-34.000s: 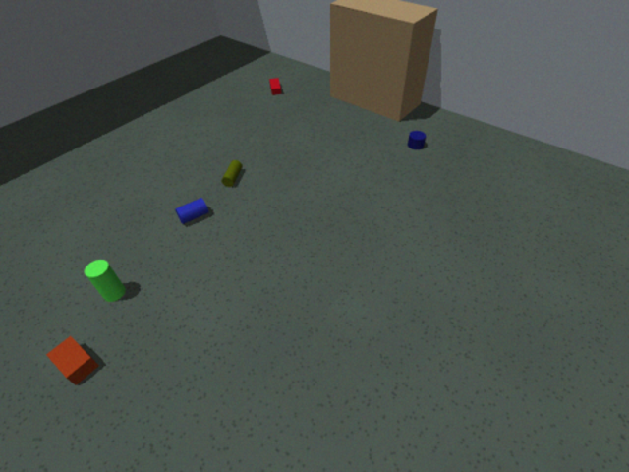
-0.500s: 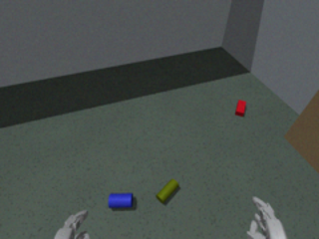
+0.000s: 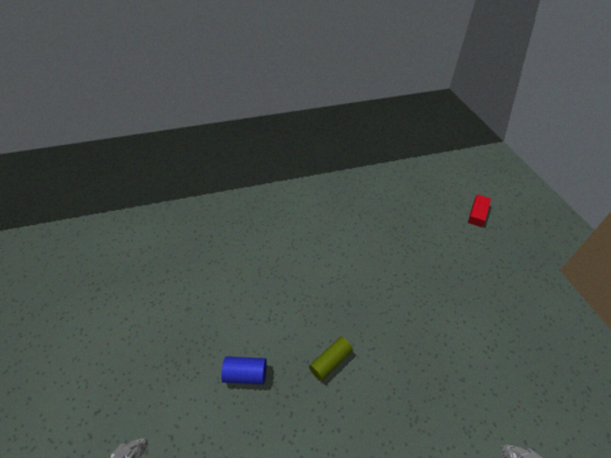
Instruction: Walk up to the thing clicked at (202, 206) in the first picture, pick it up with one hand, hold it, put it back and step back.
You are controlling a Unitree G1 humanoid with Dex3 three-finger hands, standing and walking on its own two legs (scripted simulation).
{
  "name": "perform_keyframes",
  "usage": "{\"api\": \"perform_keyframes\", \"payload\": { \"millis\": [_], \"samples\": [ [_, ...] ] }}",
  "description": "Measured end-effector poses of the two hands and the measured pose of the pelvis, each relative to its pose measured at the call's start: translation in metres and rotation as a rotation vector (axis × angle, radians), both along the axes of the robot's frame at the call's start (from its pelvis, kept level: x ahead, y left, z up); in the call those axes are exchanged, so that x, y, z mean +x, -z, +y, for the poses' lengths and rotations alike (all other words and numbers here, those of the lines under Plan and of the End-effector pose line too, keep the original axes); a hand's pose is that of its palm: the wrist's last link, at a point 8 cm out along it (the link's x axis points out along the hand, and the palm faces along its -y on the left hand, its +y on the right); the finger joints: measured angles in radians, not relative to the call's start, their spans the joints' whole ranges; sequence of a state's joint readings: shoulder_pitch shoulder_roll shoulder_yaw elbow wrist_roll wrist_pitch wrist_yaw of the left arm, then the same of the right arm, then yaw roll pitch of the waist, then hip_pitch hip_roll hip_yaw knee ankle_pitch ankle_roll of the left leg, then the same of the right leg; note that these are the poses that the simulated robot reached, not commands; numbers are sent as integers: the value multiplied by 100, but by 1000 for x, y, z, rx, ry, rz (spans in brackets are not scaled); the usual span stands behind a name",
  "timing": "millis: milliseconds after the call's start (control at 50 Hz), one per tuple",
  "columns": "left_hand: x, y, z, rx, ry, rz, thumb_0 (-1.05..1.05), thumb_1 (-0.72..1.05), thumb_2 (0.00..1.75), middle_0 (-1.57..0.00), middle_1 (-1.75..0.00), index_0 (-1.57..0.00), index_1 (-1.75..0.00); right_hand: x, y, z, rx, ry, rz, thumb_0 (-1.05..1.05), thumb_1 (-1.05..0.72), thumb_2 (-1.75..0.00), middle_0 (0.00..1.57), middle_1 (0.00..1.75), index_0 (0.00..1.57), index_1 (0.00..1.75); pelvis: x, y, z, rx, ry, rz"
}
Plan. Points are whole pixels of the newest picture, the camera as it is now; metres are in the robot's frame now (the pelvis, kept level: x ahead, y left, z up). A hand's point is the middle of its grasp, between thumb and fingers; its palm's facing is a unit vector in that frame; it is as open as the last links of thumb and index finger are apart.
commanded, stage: stand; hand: left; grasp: from above
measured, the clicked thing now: (244, 370) +0.51 +0.23 -0.71
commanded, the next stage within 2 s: none
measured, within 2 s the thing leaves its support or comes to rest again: neither
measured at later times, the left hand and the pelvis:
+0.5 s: hand out of the picture +0.02 +0.25 -0.13, palm faces +0.05 -0.94 -0.33, open 7.4 cm; pelvis -0.02 +0.01 +0.03, yaw +1 degrees
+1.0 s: hand out of the picture +0.02 +0.24 -0.13, palm faces +0.03 -0.94 -0.33, open 7.4 cm; pelvis -0.01 -0.01 +0.04, yaw +1 degrees
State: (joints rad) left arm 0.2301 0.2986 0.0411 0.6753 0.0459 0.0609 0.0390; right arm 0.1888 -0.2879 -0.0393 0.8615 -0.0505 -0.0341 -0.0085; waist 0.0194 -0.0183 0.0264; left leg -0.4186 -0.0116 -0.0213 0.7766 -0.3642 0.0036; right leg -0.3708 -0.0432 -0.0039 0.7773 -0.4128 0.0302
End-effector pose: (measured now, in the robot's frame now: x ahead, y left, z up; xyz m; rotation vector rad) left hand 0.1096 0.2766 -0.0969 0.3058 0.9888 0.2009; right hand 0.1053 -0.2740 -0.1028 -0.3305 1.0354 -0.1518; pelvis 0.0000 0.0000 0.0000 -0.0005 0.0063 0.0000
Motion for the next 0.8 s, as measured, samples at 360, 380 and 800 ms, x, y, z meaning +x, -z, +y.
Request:
{"api": "perform_keyframes", "payload": {
  "millis": [360, 380, 800],
  "samples": [
    [-86, 3, 11, -39, -103, 232, 0, 91, 90, -21, -30, -20, -30, -45, -7, 18, 41, 71, 134, 1, -90, -90, 20, 30, 20, 30, -11, -28, 11, -9, -8, -88],
    [-89, 3, 11, -38, -105, 237, 0, 91, 90, -21, -30, -20, -30, -47, -7, 18, 43, 73, 136, 1, -90, -90, 20, 30, 20, 30, -12, -29, 11, -8, -9, -91],
    [-109, -3, 12, -15, -110, 295, 0, 91, 90, -21, -30, -20, -30, -76, -9, -10, 22, 102, 216, 1, -90, -90, 20, 30, 20, 30, -21, -34, 0, -9, -15, -91]
  ]
}}
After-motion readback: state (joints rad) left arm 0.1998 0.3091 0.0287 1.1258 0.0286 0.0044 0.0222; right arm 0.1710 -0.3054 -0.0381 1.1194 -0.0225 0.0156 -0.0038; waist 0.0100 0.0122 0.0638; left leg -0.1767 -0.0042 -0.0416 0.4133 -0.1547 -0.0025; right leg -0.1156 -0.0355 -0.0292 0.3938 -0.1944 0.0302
